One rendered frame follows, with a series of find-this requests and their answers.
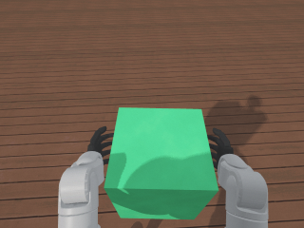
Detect right robot hand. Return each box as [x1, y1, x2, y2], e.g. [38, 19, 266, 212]
[207, 128, 234, 170]

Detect left robot hand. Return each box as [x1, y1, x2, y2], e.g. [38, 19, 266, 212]
[86, 126, 114, 165]

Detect carton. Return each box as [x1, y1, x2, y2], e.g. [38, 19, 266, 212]
[104, 107, 219, 219]

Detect robot left forearm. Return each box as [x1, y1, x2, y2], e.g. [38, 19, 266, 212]
[58, 151, 105, 228]

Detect robot right forearm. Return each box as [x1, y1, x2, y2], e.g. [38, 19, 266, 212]
[218, 154, 269, 228]

